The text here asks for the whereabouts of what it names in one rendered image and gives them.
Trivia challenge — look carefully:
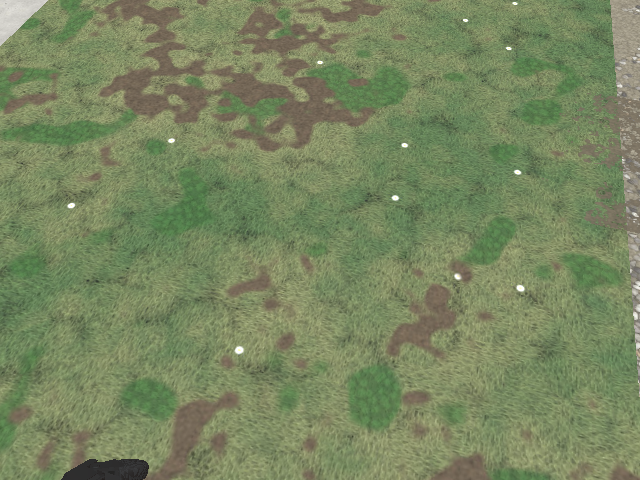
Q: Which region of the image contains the robot left hand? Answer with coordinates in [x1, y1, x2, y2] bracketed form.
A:
[61, 459, 149, 480]

